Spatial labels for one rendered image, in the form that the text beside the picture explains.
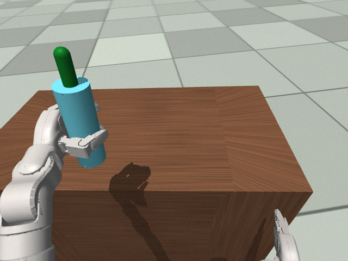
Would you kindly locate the right robot hand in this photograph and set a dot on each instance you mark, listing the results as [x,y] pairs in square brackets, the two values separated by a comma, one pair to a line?
[285,244]

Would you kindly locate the left robot arm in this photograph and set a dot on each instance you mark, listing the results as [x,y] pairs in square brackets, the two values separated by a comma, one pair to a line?
[26,206]

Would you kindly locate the left robot hand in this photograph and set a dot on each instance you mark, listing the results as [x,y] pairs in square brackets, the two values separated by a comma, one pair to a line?
[50,130]

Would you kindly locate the bottle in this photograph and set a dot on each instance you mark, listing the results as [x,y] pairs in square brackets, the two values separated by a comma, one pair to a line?
[76,104]

